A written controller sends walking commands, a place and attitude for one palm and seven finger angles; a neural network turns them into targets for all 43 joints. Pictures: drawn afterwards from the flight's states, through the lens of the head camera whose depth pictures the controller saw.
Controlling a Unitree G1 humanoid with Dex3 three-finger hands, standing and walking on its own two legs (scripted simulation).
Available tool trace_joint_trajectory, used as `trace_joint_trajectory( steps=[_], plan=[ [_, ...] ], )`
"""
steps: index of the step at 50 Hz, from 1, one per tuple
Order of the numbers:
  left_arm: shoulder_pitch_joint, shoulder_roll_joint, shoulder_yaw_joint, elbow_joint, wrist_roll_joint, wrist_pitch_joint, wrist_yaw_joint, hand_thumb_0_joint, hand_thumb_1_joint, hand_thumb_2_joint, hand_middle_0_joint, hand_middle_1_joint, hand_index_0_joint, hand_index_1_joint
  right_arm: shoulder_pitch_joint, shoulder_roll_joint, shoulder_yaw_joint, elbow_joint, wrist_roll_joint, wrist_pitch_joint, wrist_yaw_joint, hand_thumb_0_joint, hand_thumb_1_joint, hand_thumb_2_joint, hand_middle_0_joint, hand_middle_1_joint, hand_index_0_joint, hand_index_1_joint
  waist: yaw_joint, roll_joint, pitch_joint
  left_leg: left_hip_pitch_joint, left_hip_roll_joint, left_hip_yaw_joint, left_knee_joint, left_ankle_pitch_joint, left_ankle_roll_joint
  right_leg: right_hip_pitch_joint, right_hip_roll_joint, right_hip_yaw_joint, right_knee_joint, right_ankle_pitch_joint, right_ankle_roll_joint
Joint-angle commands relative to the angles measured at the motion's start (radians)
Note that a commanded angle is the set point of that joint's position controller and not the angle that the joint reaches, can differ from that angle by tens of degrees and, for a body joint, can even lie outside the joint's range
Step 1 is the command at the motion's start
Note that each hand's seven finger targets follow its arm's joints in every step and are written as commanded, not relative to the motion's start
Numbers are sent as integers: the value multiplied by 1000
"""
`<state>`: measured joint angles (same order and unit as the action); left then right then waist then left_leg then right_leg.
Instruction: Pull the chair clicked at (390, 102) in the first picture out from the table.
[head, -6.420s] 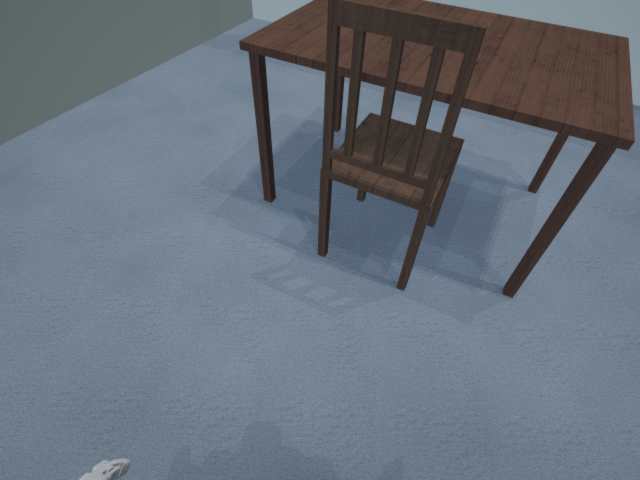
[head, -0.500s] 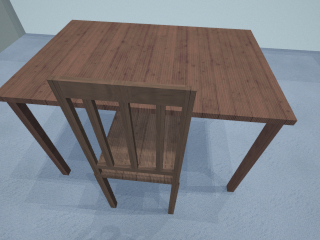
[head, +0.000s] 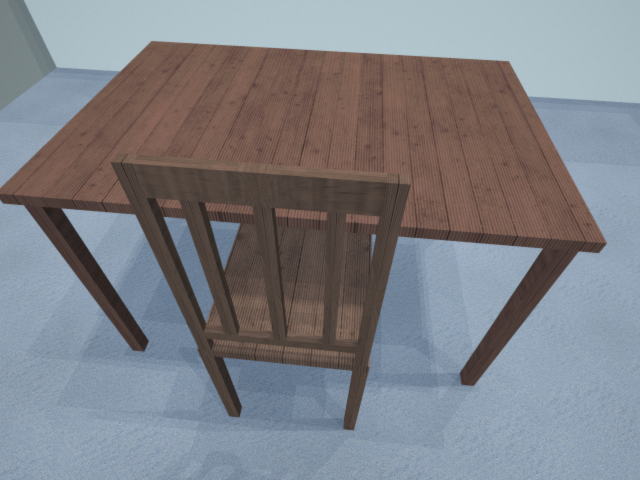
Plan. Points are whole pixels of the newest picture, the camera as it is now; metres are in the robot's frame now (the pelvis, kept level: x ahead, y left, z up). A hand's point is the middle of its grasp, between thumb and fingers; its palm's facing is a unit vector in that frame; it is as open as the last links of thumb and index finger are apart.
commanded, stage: come to a stop and stand still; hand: left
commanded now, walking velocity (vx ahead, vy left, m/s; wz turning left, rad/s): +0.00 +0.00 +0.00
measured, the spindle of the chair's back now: (273, 282) +0.43 +0.11 -0.06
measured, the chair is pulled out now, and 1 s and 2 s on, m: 0.00 0.00 0.00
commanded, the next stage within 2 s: look again from close up in 0.02 s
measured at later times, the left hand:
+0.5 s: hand out of the picture -0.01 +0.20 -0.18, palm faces +0.01 -0.98 -0.21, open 7.4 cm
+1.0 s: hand out of the picture +0.03 +0.19 -0.16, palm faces +0.12 -0.97 -0.20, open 7.3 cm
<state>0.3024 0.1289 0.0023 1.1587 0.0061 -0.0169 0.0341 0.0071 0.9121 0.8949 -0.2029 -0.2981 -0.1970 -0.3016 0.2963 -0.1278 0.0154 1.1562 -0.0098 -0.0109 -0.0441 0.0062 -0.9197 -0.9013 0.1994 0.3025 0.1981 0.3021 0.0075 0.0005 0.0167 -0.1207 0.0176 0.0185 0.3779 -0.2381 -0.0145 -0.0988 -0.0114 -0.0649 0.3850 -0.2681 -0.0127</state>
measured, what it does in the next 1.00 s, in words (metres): stands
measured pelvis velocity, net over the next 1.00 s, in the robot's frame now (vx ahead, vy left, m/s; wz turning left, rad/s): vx -0.01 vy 0.01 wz -0.02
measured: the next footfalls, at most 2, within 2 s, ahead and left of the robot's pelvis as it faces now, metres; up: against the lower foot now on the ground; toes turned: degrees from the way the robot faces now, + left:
none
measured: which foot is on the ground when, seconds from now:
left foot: down 0.00-1.00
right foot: down 0.00-1.00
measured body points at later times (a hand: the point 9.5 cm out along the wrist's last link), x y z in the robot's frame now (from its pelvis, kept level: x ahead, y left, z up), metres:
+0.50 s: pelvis -0.02 +0.02 -0.01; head -0.02 +0.01 +0.44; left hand -0.01 +0.25 -0.16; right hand -0.01 -0.20 -0.17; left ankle -0.02 +0.13 -0.74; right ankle -0.04 -0.11 -0.74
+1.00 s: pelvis -0.01 +0.01 -0.01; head +0.01 +0.02 +0.44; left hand +0.02 +0.24 -0.15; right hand +0.02 -0.22 -0.16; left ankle -0.02 +0.13 -0.74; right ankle -0.04 -0.11 -0.74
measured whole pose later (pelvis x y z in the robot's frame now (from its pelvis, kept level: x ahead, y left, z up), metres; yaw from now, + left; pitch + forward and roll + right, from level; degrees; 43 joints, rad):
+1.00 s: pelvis -0.01 +0.01 -0.01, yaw -1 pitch -1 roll +0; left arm 0.40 0.16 0.01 0.73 -0.06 0.10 0.06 0.03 0.93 0.89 -0.21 -0.30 -0.20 -0.30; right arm 0.29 -0.17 0.02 1.02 0.01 -0.07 -0.04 0.01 -0.93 -0.90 0.20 0.30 0.20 0.30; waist 0.02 -0.01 0.04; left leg -0.20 0.01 0.04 0.50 -0.29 0.00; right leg -0.18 -0.03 -0.04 0.50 -0.31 0.00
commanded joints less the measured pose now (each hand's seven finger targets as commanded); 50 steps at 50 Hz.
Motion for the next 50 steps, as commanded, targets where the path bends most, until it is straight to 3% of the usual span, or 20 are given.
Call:
trace_joint_trajectory(
  steps=[1,5,6,7,8,9,10,12,15,19,23,25,28,36,40,46,47,48,49,50],
  plan=[
    [86,87,16,-12,4,-4,7,0,900,900,-200,-300,-200,-300,68,-89,-11,-24,3,-10,-3,0,-900,-900,200,300,200,300,1,0,75,-37,76,-69,-56,210,30,-48,-97,76,-63,194,-10],
    [92,86,16,-12,4,-3,8,0,900,900,-200,-300,-200,-300,68,-91,-12,-24,4,-11,-3,0,-900,-900,200,300,200,300,1,-1,68,-31,76,-71,-54,209,32,-50,-97,75,-65,186,-9],
    [124,118,6,-11,21,-48,46,0,900,900,-200,-300,-200,-300,-36,-124,-14,-95,8,-34,19,0,-900,-900,200,300,200,300,30,-47,92,-144,81,-14,194,305,5,-75,-157,134,-27,687,6],
    [103,159,19,-54,11,-46,40,0,900,900,-200,-300,-200,-300,37,-74,-20,-126,2,-21,20,0,-900,-900,200,300,200,300,-31,-43,34,-130,49,-35,154,3,22,-52,-193,145,-4,585,-29],
    [62,137,10,-65,8,-41,28,0,900,900,-200,-300,-200,-300,57,-70,-22,-112,0,-18,18,0,-900,-900,200,300,200,300,-36,35,55,-125,44,-38,97,-6,28,-86,-169,123,12,412,-42],
    [49,142,10,-76,10,-37,20,0,900,900,-200,-300,-200,-300,81,-83,-18,-104,-6,-21,23,0,-900,-900,200,300,200,300,-29,73,4,-105,47,-38,85,68,29,-80,-138,95,32,274,-49],
    [66,123,14,-81,10,-35,19,0,900,900,-200,-300,-200,-300,97,-94,-18,-110,-6,-26,23,0,-900,-900,200,300,200,300,-28,55,-36,-106,63,-58,97,116,33,-70,-112,88,44,182,-44],
    [68,109,10,-86,9,-27,17,0,900,900,-200,-300,-200,-300,81,-108,-19,-118,-2,-29,19,0,-900,-900,200,300,200,300,-20,48,-44,-96,75,-71,91,182,44,-65,-93,81,66,147,-37],
    [54,107,8,-97,10,-9,11,0,900,900,-200,-300,-200,-300,57,-115,-19,-134,0,-22,18,0,-900,-900,200,300,200,300,-12,18,69,-159,73,-91,49,80,54,-126,-76,79,51,13,-31],
    [52,112,8,-108,11,0,6,0,900,900,-200,-300,-200,-300,55,-120,-19,-134,0,-21,20,0,-900,-900,200,300,200,300,-5,6,122,-184,70,-98,-3,-3,60,-159,-67,78,42,-43,-24],
    [59,119,8,-113,11,0,6,0,900,900,-200,-300,-200,-300,53,-131,-19,-128,0,-23,22,0,-900,-900,200,300,200,300,-3,-10,97,-155,66,-94,-9,17,60,-150,-71,83,46,-13,-19],
    [60,125,10,-118,9,2,4,0,900,900,-200,-300,-200,-300,47,-135,-19,-125,0,-26,21,0,-900,-900,200,300,200,300,3,26,89,-155,69,-97,-19,27,62,-139,-72,78,50,0,-16],
    [60,130,10,-118,8,0,5,0,900,900,-200,-300,-200,-300,48,-132,-18,-120,2,-27,21,0,-900,-900,200,300,200,300,2,-11,57,-118,64,-78,6,100,60,-124,-82,84,48,58,-14],
    [59,144,11,-111,7,-4,6,0,900,900,-200,-300,-200,-300,40,-131,-17,-98,3,-28,18,0,-900,-900,200,300,200,300,0,-4,11,-67,63,-59,30,196,53,-100,-95,86,50,163,-13],
    [58,141,10,-102,7,-3,6,0,900,900,-200,-300,-200,-300,30,-126,-17,-86,5,-26,16,0,-900,-900,200,300,200,300,2,5,41,-72,63,-56,25,202,51,-104,-97,85,40,176,-12],
    [65,138,9,-93,7,-5,7,0,900,900,-200,-300,-200,-300,26,-126,-17,-77,5,-25,15,0,-900,-900,200,300,200,300,0,-4,27,-46,66,-51,24,229,49,-97,-100,84,37,211,-11],
    [111,147,10,-61,18,-24,44,0,900,900,-200,-300,-200,-300,-52,-158,-26,-139,10,-25,21,0,-900,-900,200,300,200,300,20,-60,72,-130,94,-34,208,305,22,-115,-140,140,12,512,-1],
    [-615,341,106,-1632,-196,-235,32,0,877,890,-198,-296,-198,-296,-22,-311,-53,-472,55,-176,-20,0,-900,-900,200,300,200,300,-99,158,-430,138,-8,-21,77,382,42,-37,-44,38,122,451,-19],
    [-404,400,169,-1560,-137,-201,75,0,853,880,-195,-293,-195,-293,-127,-200,-3,-418,54,-255,-62,0,-900,-900,200,300,200,300,-28,267,-359,199,32,16,88,415,43,-106,-15,36,142,240,-15],
    [-162,210,61,-1322,-121,-142,94,0,830,870,-193,-289,-193,-289,-108,-231,-29,-388,31,-304,-59,0,-900,-900,200,300,200,300,-31,226,-331,125,31,-18,76,431,19,-144,-4,-8,173,108,-26]
  ],
)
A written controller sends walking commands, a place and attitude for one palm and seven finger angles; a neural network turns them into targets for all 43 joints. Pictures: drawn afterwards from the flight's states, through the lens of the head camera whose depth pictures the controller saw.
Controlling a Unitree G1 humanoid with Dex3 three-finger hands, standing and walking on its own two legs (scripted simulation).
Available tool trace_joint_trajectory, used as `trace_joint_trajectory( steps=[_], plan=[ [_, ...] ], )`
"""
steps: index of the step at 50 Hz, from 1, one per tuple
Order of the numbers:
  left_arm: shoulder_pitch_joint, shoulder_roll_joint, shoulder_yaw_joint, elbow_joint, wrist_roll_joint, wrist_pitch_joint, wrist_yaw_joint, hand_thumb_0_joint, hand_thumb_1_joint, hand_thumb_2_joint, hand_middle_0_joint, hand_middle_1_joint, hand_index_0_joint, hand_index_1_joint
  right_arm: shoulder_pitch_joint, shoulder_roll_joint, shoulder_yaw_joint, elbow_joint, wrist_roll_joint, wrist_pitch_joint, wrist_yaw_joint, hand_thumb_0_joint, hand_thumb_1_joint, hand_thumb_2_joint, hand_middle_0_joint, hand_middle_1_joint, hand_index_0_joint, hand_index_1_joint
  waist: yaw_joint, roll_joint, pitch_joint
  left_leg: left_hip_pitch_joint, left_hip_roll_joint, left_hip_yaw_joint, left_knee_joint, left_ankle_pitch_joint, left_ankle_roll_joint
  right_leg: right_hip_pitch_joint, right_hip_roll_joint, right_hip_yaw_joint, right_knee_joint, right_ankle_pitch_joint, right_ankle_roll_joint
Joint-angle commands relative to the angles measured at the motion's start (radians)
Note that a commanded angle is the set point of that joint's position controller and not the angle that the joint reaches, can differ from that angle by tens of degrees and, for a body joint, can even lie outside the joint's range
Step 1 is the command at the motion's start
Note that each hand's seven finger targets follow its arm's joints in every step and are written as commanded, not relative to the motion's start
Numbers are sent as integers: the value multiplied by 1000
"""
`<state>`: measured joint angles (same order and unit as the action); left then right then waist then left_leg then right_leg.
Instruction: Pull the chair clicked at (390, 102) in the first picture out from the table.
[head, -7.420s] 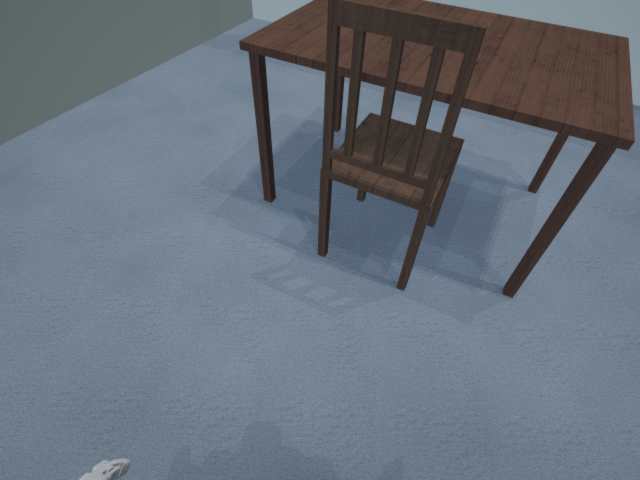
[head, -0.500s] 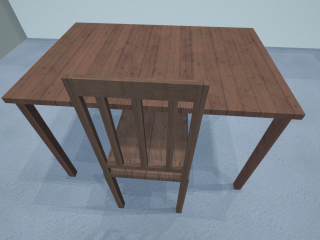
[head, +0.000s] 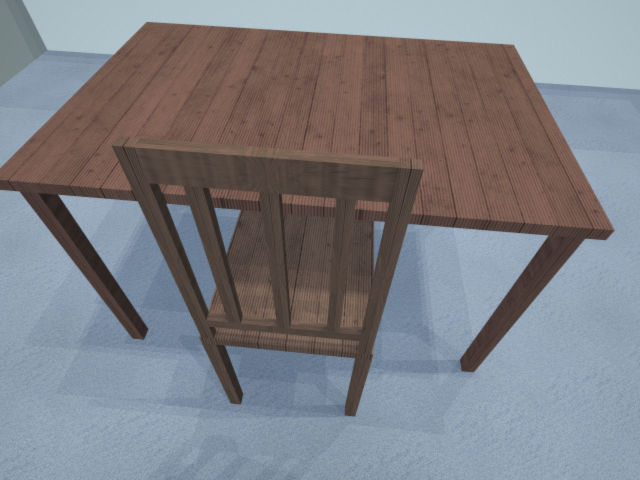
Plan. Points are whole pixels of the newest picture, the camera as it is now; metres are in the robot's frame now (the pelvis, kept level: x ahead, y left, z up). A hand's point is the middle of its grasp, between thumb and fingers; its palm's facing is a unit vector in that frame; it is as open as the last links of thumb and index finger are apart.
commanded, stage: raise the hand toward the chair's back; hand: left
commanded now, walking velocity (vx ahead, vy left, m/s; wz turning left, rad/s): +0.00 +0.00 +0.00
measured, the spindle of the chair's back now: (278, 270) +0.44 +0.11 -0.05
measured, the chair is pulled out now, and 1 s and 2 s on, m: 0.00 0.00 0.00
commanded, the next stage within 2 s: none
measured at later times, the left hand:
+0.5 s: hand out of the picture +0.12 +0.18 -0.05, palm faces +0.14 -0.99 -0.09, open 10.4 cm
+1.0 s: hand (182, 447) +0.17 +0.19 -0.07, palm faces -0.07 -1.00 -0.04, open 14.7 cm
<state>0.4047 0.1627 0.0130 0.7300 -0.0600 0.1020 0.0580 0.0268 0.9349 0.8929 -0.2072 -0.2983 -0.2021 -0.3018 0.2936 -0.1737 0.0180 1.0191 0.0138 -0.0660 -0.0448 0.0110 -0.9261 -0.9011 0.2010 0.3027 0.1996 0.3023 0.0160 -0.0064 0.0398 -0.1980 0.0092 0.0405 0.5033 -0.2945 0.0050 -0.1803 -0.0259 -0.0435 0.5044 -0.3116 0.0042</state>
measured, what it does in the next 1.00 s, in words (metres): lowers itself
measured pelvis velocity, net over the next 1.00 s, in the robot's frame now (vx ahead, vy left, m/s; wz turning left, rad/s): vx -0.05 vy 0.01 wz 0.02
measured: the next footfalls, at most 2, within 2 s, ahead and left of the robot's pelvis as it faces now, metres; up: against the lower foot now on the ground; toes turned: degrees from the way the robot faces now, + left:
none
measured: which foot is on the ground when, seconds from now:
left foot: down 0.00-1.00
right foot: down 0.00-1.00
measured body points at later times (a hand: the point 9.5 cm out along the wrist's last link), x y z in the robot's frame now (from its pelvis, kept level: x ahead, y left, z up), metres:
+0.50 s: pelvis -0.05 -0.03 -0.10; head +0.01 -0.01 +0.34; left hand +0.11 +0.23 -0.05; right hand +0.20 -0.25 -0.14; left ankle -0.02 +0.11 -0.74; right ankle -0.03 -0.12 -0.74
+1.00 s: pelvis -0.05 +0.01 -0.09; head +0.04 +0.02 +0.35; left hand +0.17 +0.24 -0.06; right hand +0.13 -0.25 -0.17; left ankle -0.02 +0.11 -0.74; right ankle -0.03 -0.12 -0.74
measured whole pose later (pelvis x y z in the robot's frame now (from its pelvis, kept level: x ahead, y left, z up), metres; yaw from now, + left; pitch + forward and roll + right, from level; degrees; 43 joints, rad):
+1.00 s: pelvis -0.05 +0.01 -0.09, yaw +1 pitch +17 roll -3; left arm 0.38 0.24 0.15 0.05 -0.25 -0.43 -0.33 0.01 -0.13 0.45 -0.10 -0.14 -0.09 -0.14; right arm 0.21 -0.26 -0.04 0.59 0.03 -0.25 -0.07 0.01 -0.91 -0.90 0.20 0.30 0.20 0.30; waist -0.01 0.03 -0.13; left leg -0.97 0.03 -0.02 1.19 -0.52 0.01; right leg -0.90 -0.03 -0.09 1.15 -0.53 0.00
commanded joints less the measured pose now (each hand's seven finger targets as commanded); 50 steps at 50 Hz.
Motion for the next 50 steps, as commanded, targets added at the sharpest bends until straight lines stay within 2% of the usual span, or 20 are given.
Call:
trace_joint_trajectory(
  steps=[1,2,4,6,8,9,11,13,18,21,24,27,29,32,34,37,41,44,47,50],
  plan=[
    [45,-54,-79,-607,-72,-147,72,0,807,860,-191,-285,-191,-285,-82,-132,-34,-224,36,-259,-39,0,-900,-900,200,300,200,300,-51,136,-174,94,39,-60,-45,452,9,-143,1,-50,51,114,-31],
    [-65,-56,-83,-797,-111,-151,51,0,783,850,-188,-282,-188,-282,-67,-182,-47,-285,40,-262,-34,0,-900,-900,200,300,200,300,-55,127,-126,32,28,-87,-14,394,7,-144,-1,-64,46,167,-24],
    [-75,1,-21,-771,-83,-241,6,0,737,830,-184,-274,-184,-274,-90,-206,-73,-351,11,-278,-34,0,-900,-900,200,300,200,300,-86,-6,-77,-72,-7,-68,79,243,13,-228,8,-76,39,163,-17],
    [123,-63,4,-533,-102,-344,-66,0,690,810,-179,-267,-179,-267,-111,-199,-87,-392,-6,-269,-19,0,-900,-900,200,300,200,300,-38,-264,-18,-273,-11,-69,165,111,-1,-373,17,-89,117,62,-13],
    [256,-49,51,-513,-145,-484,-183,0,643,790,-174,-260,-174,-260,-160,-194,-101,-453,-10,-268,1,0,-900,-900,200,300,200,300,21,-353,-66,-414,-19,-47,236,38,-10,-413,16,-60,200,4,-14],
    [322,13,125,-474,-151,-541,-244,0,620,780,-172,-256,-172,-256,-177,-191,-111,-476,-2,-267,19,0,-900,-900,200,300,200,300,61,-284,-95,-441,-30,-32,262,49,-19,-386,10,-33,233,44,-25],
    [257,79,177,-508,-170,-657,-368,0,573,760,-167,-249,-167,-249,-210,-207,-119,-543,-1,-261,43,0,-900,-900,200,300,200,300,48,-163,-181,-488,-42,-10,349,60,-25,-386,-2,-7,327,115,-35],
    [215,130,232,-502,-161,-692,-413,0,527,740,-163,-241,-163,-241,-221,-193,-123,-588,11,-243,45,0,-900,-900,200,300,200,300,56,-76,-230,-560,-48,13,418,29,-15,-428,-8,25,382,83,-36],
    [-102,192,272,-960,-201,-783,-320,0,410,690,-151,-223,-151,-223,-191,-158,-116,-653,0,-235,24,0,-900,-900,200,300,200,300,23,156,-417,-551,-29,-8,530,-31,13,-532,2,83,445,-95,-40],
    [-164,176,193,-1138,-198,-854,-287,0,340,660,-144,-212,-144,-212,-154,-151,-103,-613,-9,-244,0,0,-900,-900,200,300,200,300,-36,176,-477,-537,-12,-38,591,-3,25,-603,19,83,478,-80,-42],
    [-174,130,91,-1046,-198,-832,-359,0,270,630,-137,-201,-137,-201,-144,-178,-86,-573,1,-266,-17,0,-900,-900,200,300,200,300,-99,126,-383,-595,5,-59,628,-40,33,-676,26,78,467,-113,-34],
    [-131,154,84,-816,-203,-677,-452,0,200,600,-130,-190,-130,-190,-144,-202,-78,-564,29,-264,-36,0,-900,-900,200,300,200,300,-112,-1,-264,-724,1,-66,622,-167,30,-673,15,112,386,-283,-18],
    [-47,178,143,-690,-210,-536,-486,0,153,580,-125,-183,-125,-183,-159,-204,-80,-583,44,-245,-45,0,-900,-900,200,300,200,300,-68,-45,-285,-731,-11,-60,597,-164,33,-621,6,124,349,-311,-11],
    [-7,247,294,-802,-265,-407,-461,0,83,550,-118,-172,-118,-172,-194,-189,-84,-645,48,-212,-51,0,-900,-900,200,300,200,300,10,-99,-443,-690,-30,-51,557,-72,34,-435,-17,126,348,-208,3],
    [19,251,372,-886,-283,-411,-380,0,37,530,-114,-164,-114,-164,-204,-156,-89,-646,40,-207,-49,0,-900,-900,200,300,200,300,46,-60,-493,-643,-22,-61,531,8,26,-392,-4,78,393,-77,-4],
    [31,187,330,-1016,-265,-515,-275,0,-33,500,-107,-153,-107,-153,-157,-119,-92,-613,23,-219,-32,0,-900,-900,200,300,200,300,44,-11,-511,-561,-10,-65,501,123,19,-423,16,11,457,106,-18],
    [-25,146,213,-921,-188,-631,-272,0,-127,460,-97,-139,-97,-139,-141,-143,-97,-560,7,-230,-19,0,-900,-900,200,300,200,300,-34,17,-369,-573,2,-75,517,71,17,-606,23,-23,487,14,-21],
    [-41,111,118,-810,-176,-624,-353,0,-197,430,-90,-128,-90,-128,-131,-181,-90,-568,19,-238,-22,0,-900,-900,200,300,200,300,-69,20,-270,-624,0,-84,515,-64,23,-692,20,-16,459,-127,-23],
    [-63,204,189,-866,-206,-594,-407,0,-267,400,-83,-117,-83,-117,-113,-206,-94,-595,31,-249,-35,0,-900,-900,200,300,200,300,-42,47,-375,-579,-3,-84,492,-85,23,-632,18,0,437,-151,-27],
    [-65,266,290,-1020,-237,-584,-378,0,-337,370,-76,-106,-76,-106,-107,-194,-95,-615,26,-252,-38,0,-900,-900,200,300,200,300,-1,89,-523,-471,-4,-90,473,61,21,-538,21,-19,460,-20,-30]
  ],
)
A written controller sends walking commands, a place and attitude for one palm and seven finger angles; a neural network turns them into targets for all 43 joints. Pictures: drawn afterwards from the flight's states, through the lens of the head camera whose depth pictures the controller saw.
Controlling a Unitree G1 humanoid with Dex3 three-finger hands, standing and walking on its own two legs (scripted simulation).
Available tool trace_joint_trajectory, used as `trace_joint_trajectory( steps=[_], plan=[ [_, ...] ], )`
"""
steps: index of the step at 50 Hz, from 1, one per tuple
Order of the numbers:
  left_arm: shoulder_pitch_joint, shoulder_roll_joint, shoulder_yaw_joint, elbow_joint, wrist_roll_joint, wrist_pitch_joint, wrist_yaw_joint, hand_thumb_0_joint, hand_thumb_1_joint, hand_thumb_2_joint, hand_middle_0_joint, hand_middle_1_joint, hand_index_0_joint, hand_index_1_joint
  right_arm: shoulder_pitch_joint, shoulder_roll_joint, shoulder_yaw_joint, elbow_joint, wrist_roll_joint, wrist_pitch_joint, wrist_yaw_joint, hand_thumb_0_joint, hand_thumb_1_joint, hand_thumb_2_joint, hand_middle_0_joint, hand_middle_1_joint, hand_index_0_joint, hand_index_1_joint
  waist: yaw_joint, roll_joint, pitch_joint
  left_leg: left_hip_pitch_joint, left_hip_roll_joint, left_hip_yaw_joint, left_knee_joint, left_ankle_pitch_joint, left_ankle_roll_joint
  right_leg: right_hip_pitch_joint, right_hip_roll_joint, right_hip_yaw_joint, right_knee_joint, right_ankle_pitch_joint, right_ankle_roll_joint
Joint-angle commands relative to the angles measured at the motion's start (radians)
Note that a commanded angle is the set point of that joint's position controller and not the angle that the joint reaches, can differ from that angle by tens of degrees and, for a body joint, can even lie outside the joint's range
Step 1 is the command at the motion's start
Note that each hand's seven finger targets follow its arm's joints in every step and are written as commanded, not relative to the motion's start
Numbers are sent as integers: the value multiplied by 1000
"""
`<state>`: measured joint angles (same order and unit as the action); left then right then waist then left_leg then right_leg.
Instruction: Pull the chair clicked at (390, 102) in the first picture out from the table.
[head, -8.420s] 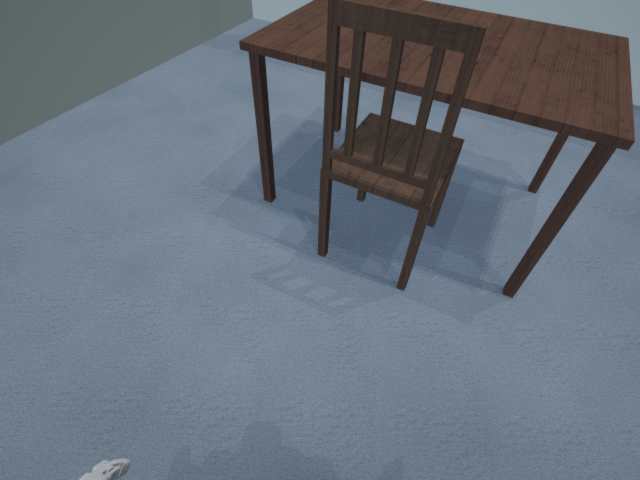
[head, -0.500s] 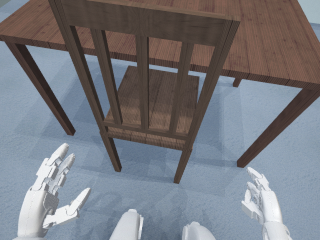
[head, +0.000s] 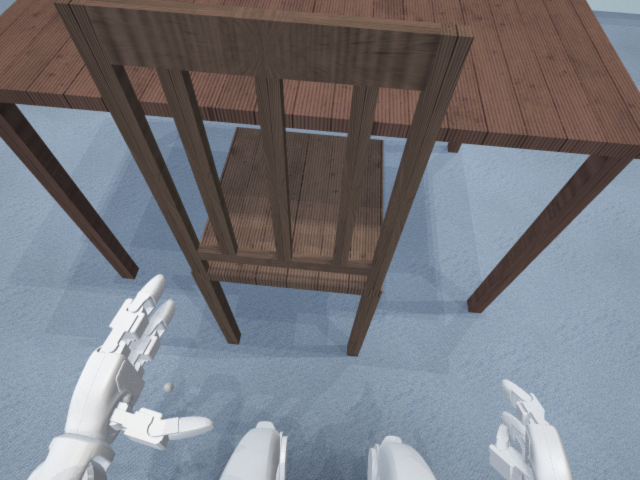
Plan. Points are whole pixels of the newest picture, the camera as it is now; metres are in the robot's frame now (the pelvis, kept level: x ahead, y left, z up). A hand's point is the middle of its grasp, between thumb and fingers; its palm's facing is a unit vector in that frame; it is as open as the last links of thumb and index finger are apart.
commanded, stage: raise the hand toward the chair's back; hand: left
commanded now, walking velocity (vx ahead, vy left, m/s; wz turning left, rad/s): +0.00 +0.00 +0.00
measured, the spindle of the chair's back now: (278, 190) +0.49 +0.09 +0.04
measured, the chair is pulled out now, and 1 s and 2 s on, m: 0.00 0.00 0.00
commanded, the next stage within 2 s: aim the fingers beside a spindle in 1.04 s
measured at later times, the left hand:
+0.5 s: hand (122, 343) +0.25 +0.22 +0.07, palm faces +0.01 -1.00 -0.07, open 16.9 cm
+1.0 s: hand (153, 345) +0.25 +0.20 +0.05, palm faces -0.07 -1.00 -0.05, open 16.9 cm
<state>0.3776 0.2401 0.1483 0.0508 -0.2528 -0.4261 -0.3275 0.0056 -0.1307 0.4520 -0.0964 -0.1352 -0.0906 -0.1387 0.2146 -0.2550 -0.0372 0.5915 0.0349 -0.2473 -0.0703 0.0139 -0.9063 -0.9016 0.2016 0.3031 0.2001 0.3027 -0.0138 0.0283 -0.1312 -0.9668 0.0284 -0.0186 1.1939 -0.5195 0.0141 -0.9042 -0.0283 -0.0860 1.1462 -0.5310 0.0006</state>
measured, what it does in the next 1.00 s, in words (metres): stands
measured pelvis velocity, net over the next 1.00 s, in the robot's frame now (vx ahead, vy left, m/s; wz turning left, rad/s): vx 0.02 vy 0.00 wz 0.00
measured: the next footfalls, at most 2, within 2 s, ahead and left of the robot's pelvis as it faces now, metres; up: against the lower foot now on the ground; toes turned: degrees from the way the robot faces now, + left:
none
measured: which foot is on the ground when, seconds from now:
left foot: down 0.00-1.00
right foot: down 0.00-1.00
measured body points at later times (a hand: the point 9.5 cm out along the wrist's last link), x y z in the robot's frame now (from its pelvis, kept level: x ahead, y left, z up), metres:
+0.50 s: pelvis +0.01 +0.01 +0.02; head +0.08 +0.03 +0.46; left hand +0.24 +0.27 +0.08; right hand +0.19 -0.22 -0.06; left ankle +0.03 +0.11 -0.64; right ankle +0.01 -0.13 -0.64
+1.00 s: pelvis +0.02 +0.00 +0.02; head +0.09 +0.01 +0.46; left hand +0.25 +0.25 +0.06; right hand +0.19 -0.25 -0.06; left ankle +0.03 +0.11 -0.64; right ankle +0.01 -0.13 -0.64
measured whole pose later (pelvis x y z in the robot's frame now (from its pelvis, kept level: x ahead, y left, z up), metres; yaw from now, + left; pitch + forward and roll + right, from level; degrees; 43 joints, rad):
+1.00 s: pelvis +0.02 +0.00 +0.02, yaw +0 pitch +15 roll -3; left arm 0.30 0.27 0.21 0.10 -0.28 -0.36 -0.33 -0.01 -0.49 0.30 -0.06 -0.08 -0.06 -0.08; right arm 0.23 -0.25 0.00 0.55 0.03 -0.21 -0.05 0.01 -0.91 -0.90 0.20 0.30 0.20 0.30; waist -0.03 0.03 -0.13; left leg -0.86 0.03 -0.02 1.09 -0.50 0.01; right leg -0.80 -0.02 -0.08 1.04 -0.50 0.00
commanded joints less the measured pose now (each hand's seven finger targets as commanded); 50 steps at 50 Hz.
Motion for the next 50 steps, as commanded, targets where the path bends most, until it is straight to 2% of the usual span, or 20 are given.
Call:
trace_joint_trajectory(
  steps=[1,4,5,8,10,13,15,17,20,22,25,29,32,34,36,39,42,45,49,50],
  plan=[
    [-12,179,167,-377,-52,-62,29,0,-360,360,-74,-102,-74,-102,-29,-100,-41,-186,4,-69,-11,0,-900,-900,200,300,200,300,41,79,-378,338,-21,-32,-219,351,8,196,26,17,-173,247,-27],
    [13,138,170,-353,-54,-63,91,0,-430,330,-67,-91,-67,-91,-36,-81,-38,-166,-4,-53,-1,0,-900,-900,200,300,200,300,39,77,-323,352,-16,-42,-228,415,-4,181,34,-6,-169,276,-26],
    [6,102,131,-318,-42,-59,99,0,-453,320,-65,-87,-65,-87,-38,-85,-35,-167,-4,-45,4,0,-900,-900,200,300,200,300,16,67,-264,338,-13,-46,-227,396,-6,143,33,-13,-169,260,-23],
    [-30,67,46,-178,0,-17,74,0,-500,300,-60,-80,-60,-80,-37,-108,-25,-174,-2,-21,13,0,-900,-900,200,300,200,300,-24,46,-120,253,-11,-51,-246,221,-7,63,35,-19,-187,145,-21],
    [-62,75,18,-121,13,17,32,0,-500,300,-60,-80,-60,-80,-33,-124,-19,-194,5,-12,10,0,-900,-900,200,300,200,300,-35,11,-85,215,-16,-49,-257,142,0,68,36,-10,-211,100,-22],
    [-103,142,67,-177,1,39,-9,0,-500,300,-60,-80,-60,-80,-24,-137,-16,-227,7,-13,-1,0,-900,-900,200,300,200,300,-16,24,-176,262,-19,-47,-264,164,4,119,35,2,-224,119,-25],
    [-136,196,135,-275,-21,25,-4,0,-500,300,-60,-80,-60,-80,-20,-134,-14,-232,2,-16,-4,0,-900,-900,200,300,200,300,3,52,-272,323,-19,-48,-262,243,3,167,35,4,-218,172,-27],
    [-132,203,172,-341,-46,-5,19,0,-500,300,-60,-80,-60,-80,-16,-117,-11,-226,-4,-23,-5,0,-900,-900,200,300,200,300,17,76,-312,379,-14,-55,-260,343,-5,186,36,-1,-210,230,-28],
    [-125,182,176,-324,-46,-40,60,0,-500,300,-60,-80,-60,-80,-8,-106,-6,-195,-11,-26,1,0,-900,-900,200,300,200,300,9,95,-287,390,-9,-63,-255,409,-16,165,39,-11,-196,252,-27],
    [-139,145,137,-238,-32,-39,61,0,-500,300,-60,-80,-60,-80,-13,-112,-6,-177,-10,-23,8,0,-900,-900,200,300,200,300,-12,105,-207,351,-6,-64,-257,335,-20,112,38,-17,-197,201,-25],
    [-139,125,94,-96,-15,13,17,0,-500,300,-60,-80,-60,-80,-6,-137,-9,-176,0,-10,9,0,-900,-900,200,300,200,300,-36,39,-134,277,-10,-56,-269,220,-9,99,40,-16,-222,150,-21],
    [-134,190,144,-132,-37,62,-36,0,-500,300,-60,-80,-60,-80,-6,-152,-17,-204,7,-13,2,0,-900,-900,200,300,200,300,-8,27,-251,324,-16,-45,-279,300,0,202,36,-1,-242,224,-23],
    [-129,214,192,-246,-66,29,-15,0,-500,300,-60,-80,-60,-80,2,-135,-20,-206,1,-24,5,0,-900,-900,200,300,200,300,11,46,-321,387,-14,-44,-275,417,-4,242,37,0,-239,306,-19],
    [-126,225,219,-260,-67,-6,22,0,-500,300,-60,-80,-60,-80,1,-123,-19,-185,-6,-29,9,0,-900,-900,200,300,200,300,16,57,-304,382,-14,-44,-267,442,-9,237,40,-3,-230,316,-22],
    [-127,182,195,-225,-58,-37,51,0,-500,300,-60,-80,-60,-80,7,-115,-20,-167,-9,-27,15,0,-900,-900,200,300,200,300,2,53,-251,368,-10,-47,-265,431,-15,197,40,-12,-218,299,-21],
    [-126,151,157,-93,-31,-35,51,0,-500,300,-60,-80,-60,-80,2,-129,-22,-156,-7,-16,20,0,-900,-900,200,300,200,300,-21,21,-148,283,-11,-36,-262,293,-7,142,40,-9,-227,211,-20],
    [-148,152,121,-83,-25,-9,7,0,-500,300,-60,-80,-60,-80,3,-144,-22,-177,0,-11,20,0,-900,-900,200,300,200,300,-23,48,-176,287,-16,-28,-271,256,-3,158,33,4,-240,200,-22],
    [-158,190,145,-156,-40,2,-18,0,-500,300,-60,-80,-60,-80,2,-146,-23,-196,3,-15,12,0,-900,-900,200,300,200,300,-15,39,-255,320,-19,-18,-265,303,7,225,32,19,-253,258,-19],
    [-156,233,208,-235,-55,-39,17,0,-500,300,-60,-80,-60,-80,-2,-127,-19,-178,-7,-25,9,0,-900,-900,200,300,200,300,-1,44,-290,351,-15,-27,-256,382,4,249,38,16,-240,313,-20],
    [-160,208,195,-236,-56,-50,27,0,-500,300,-60,-80,-60,-80,-1,-121,-17,-175,-8,-25,10,0,-900,-900,200,300,200,300,-6,56,-278,348,-17,-26,-254,380,3,237,36,12,-234,311,-19]
  ],
)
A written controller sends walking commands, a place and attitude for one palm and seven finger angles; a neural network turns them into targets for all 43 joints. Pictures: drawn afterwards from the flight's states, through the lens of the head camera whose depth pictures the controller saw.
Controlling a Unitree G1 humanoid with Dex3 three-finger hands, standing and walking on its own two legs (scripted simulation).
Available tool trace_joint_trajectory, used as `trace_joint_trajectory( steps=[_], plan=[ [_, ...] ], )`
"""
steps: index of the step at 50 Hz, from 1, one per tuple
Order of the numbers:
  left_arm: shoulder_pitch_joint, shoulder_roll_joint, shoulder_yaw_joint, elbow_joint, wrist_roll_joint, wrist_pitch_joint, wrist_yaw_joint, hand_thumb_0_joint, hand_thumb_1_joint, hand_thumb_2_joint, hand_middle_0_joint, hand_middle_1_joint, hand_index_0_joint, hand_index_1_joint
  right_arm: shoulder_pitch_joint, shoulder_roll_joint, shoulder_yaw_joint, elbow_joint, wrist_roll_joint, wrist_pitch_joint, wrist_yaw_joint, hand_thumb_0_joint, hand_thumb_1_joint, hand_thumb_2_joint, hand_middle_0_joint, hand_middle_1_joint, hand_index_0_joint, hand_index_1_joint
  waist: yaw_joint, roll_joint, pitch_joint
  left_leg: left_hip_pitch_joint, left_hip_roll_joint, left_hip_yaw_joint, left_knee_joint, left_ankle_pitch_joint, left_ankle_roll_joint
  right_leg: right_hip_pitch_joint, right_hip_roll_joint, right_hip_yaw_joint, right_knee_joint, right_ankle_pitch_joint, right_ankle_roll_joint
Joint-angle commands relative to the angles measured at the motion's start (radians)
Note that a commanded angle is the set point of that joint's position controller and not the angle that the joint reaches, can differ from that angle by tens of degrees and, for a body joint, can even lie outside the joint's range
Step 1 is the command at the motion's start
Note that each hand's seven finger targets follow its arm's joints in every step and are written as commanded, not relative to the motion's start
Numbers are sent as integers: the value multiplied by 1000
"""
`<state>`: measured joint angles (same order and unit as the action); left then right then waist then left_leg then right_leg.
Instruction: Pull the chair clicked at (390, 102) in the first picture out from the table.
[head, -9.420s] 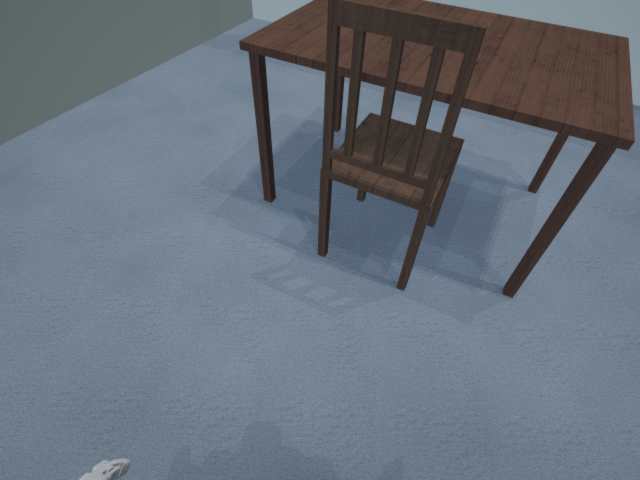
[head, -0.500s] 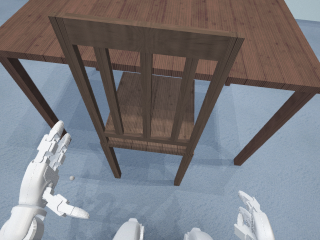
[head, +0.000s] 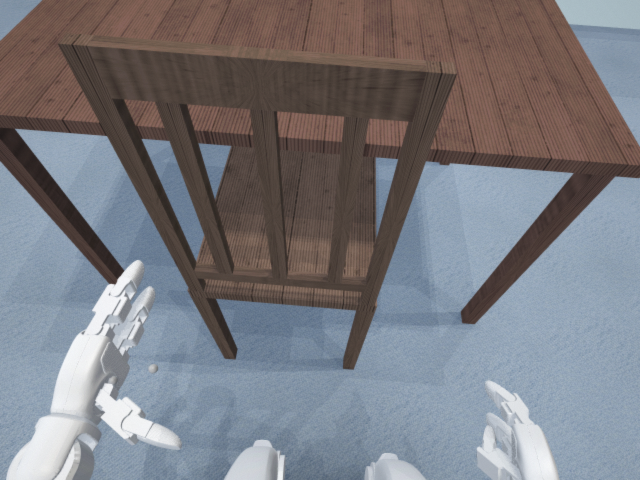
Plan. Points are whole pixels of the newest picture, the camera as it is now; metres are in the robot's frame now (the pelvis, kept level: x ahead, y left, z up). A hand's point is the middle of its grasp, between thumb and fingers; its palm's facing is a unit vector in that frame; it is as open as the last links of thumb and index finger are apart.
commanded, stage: raise the hand toward the chair's back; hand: left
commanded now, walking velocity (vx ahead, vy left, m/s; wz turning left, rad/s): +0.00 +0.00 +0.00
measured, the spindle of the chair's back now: (274, 212) +0.47 +0.09 +0.02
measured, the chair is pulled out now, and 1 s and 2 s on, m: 0.00 0.00 0.00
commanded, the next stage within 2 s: aim the fingers beside a spindle in 0.04 s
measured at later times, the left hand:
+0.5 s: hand (160, 341) +0.27 +0.20 +0.03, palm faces -0.04 -1.00 -0.05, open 16.9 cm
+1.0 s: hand (184, 324) +0.30 +0.18 +0.01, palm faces -0.08 -1.00 -0.04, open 16.9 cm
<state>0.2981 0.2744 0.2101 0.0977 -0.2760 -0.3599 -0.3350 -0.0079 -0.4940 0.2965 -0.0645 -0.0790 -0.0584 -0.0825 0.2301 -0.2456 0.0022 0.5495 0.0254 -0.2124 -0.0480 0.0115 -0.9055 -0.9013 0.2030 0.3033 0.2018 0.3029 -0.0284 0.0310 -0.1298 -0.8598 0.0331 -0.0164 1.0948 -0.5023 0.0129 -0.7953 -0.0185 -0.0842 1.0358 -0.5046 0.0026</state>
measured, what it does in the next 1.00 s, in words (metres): stands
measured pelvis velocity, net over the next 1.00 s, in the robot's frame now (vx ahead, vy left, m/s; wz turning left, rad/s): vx -0.01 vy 0.00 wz -0.01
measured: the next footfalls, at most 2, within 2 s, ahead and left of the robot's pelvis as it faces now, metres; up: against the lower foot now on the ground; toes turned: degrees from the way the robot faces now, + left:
none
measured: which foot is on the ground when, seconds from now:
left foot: down 0.00-1.00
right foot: down 0.00-1.00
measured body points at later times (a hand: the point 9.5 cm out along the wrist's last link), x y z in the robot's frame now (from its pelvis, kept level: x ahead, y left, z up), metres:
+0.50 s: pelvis +0.00 -0.01 -0.01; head +0.08 +0.00 +0.44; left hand +0.27 +0.25 +0.03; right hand +0.16 -0.26 -0.09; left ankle +0.02 +0.11 -0.66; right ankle +0.00 -0.13 -0.66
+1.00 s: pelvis -0.01 +0.00 -0.02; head +0.09 +0.01 +0.42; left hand +0.30 +0.24 +0.01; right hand +0.15 -0.25 -0.11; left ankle +0.02 +0.11 -0.66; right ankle +0.00 -0.13 -0.66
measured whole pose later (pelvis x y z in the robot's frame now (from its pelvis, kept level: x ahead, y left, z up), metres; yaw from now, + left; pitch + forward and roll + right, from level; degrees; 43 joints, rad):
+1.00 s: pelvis -0.01 +0.00 -0.02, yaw -1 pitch +19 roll -3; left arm 0.00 0.26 0.21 0.32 -0.25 -0.43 -0.32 -0.01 -0.50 0.30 -0.07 -0.08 -0.06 -0.08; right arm 0.21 -0.25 0.01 0.59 0.01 -0.20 -0.05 0.01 -0.91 -0.90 0.20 0.30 0.20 0.30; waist -0.04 0.03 -0.13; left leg -1.00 0.03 -0.01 1.18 -0.52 0.01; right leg -0.95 -0.02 -0.07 1.14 -0.53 0.00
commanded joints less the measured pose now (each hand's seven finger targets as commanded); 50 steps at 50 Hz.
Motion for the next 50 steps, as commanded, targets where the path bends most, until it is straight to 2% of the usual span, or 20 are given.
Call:
trace_joint_trajectory(
  steps=[1,5,7,8,9,12,14,18,24,27,30,31,34,35,38,41,42,46,49,50],
  plan=[
    [-82,158,126,-259,-32,-124,44,0,-500,300,-60,-80,-60,-80,-21,-126,-56,-125,1,-60,-11,0,-900,-900,200,300,200,300,4,52,-249,228,-22,-29,-154,342,2,108,26,7,-123,265,-21],
    [-70,110,81,-109,-17,-102,28,0,-500,300,-60,-80,-60,-80,-28,-141,-54,-117,7,-49,-8,0,-900,-900,200,300,200,300,-15,5,-153,150,-26,-20,-152,223,4,63,25,11,-139,176,-19],
    [-80,124,71,-107,-13,-82,1,0,-500,300,-60,-80,-60,-80,-27,-150,-55,-131,10,-47,-10,0,-900,-900,200,300,200,300,-12,24,-179,152,-30,-13,-153,211,7,80,19,23,-149,173,-19],
    [-108,121,60,-108,-15,-72,-13,0,-500,300,-60,-80,-60,-80,-25,-151,-53,-133,11,-48,-13,0,-900,-900,200,300,200,300,-18,17,-190,157,-30,-13,-151,217,9,84,18,24,-149,184,-17],
    [-130,148,77,-99,-15,-66,-19,0,-500,300,-60,-80,-60,-80,-28,-156,-53,-130,10,-46,-17,0,-900,-900,200,300,200,300,-22,-5,-190,144,-29,-14,-142,217,13,88,19,34,-153,186,-16],
    [-200,182,113,-161,-30,-93,-28,0,-500,300,-60,-80,-60,-80,-20,-151,-52,-128,6,-56,-26,0,-900,-900,200,300,200,300,-15,7,-263,173,-28,-14,-127,270,15,115,16,40,-139,237,-16],
    [-210,212,155,-177,-42,-120,-14,0,-500,300,-60,-80,-60,-80,-21,-146,-50,-113,-1,-61,-27,0,-900,-900,200,300,200,300,-5,17,-284,168,-27,-14,-115,301,14,133,18,43,-128,265,-17],
    [-203,170,139,-101,-39,-142,-2,0,-500,300,-60,-80,-60,-80,-21,-141,-52,-93,0,-64,-19,0,-900,-900,200,300,200,300,-5,36,-252,158,-26,-14,-113,300,8,95,18,32,-110,259,-19],
    [-206,143,90,-3,-22,-80,-35,0,-500,300,-60,-80,-60,-80,-15,-158,-58,-103,5,-48,-12,0,-900,-900,200,300,200,300,-14,11,-246,130,-26,-8,-110,294,13,90,15,37,-111,273,-16],
    [-265,145,79,-74,-22,-94,-27,0,-500,300,-60,-80,-60,-80,-9,-157,-59,-112,3,-53,-12,0,-900,-900,200,300,200,300,-16,25,-293,161,-24,-14,-109,318,13,89,12,33,-99,286,-16],
    [-297,182,117,-131,-18,-137,12,0,-500,300,-60,-80,-60,-80,-4,-152,-60,-101,-6,-58,-11,0,-900,-900,200,300,200,300,-6,45,-332,183,-19,-19,-101,358,11,87,13,31,-80,304,-19],
    [-272,163,112,-126,-18,-148,24,0,-500,300,-60,-80,-60,-80,-2,-143,-62,-99,-9,-59,-8,0,-900,-900,200,300,200,300,-2,38,-343,193,-20,-17,-98,374,10,88,14,30,-76,315,-18],
    [-286,174,128,-44,-2,-155,44,0,-500,300,-60,-80,-60,-80,-3,-148,-60,-79,-10,-49,-3,0,-900,-900,200,300,200,300,-10,24,-283,138,-19,-17,-91,326,7,45,17,26,-65,269,-20],
    [-301,146,102,-8,3,-150,42,0,-500,300,-60,-80,-60,-80,-7,-148,-57,-82,-10,-44,-1,0,-900,-900,200,300,200,300,-18,19,-259,117,-22,-16,-91,282,6,22,17,27,-67,234,-17],
    [-326,135,81,57,10,-127,25,0,-500,300,-60,-80,-60,-80,-5,-161,-58,-88,-4,-33,0,0,-900,-900,200,300,200,300,-21,8,-241,90,-21,-15,-92,226,6,-2,15,30,-68,187,-21],
    [-381,132,60,23,3,-116,-1,0,-500,300,-60,-80,-60,-80,-5,-163,-58,-99,-3,-31,-4,0,-900,-900,200,300,200,300,-18,37,-302,118,-21,-17,-87,251,9,10,14,33,-63,206,-23],
    [-392,138,67,7,-2,-116,-3,0,-500,300,-60,-80,-60,-80,-1,-163,-58,-103,-4,-31,-7,0,-900,-900,200,300,200,300,-17,17,-331,125,-21,-16,-83,267,11,26,13,34,-62,222,-20],
    [-494,169,85,-34,0,-146,21,0,-500,300,-60,-80,-60,-80,0,-159,-56,-83,-11,-36,-15,0,-900,-900,200,300,200,300,-25,49,-355,149,-13,-27,-67,290,9,-10,14,33,-45,221,-20],
    [-454,199,131,26,9,-150,43,0,-500,300,-60,-80,-60,-80,4,-159,-54,-76,-16,-28,-11,0,-900,-900,200,300,200,300,-8,23,-353,119,-15,-28,-62,304,8,3,18,30,-32,233,-22],
    [-469,177,115,41,11,-148,44,0,-500,300,-60,-80,-60,-80,0,-155,-52,-76,-16,-24,-9,0,-900,-900,200,300,200,300,-13,25,-353,114,-17,-27,-60,296,7,-6,16,29,-27,229,-21]
  ],
)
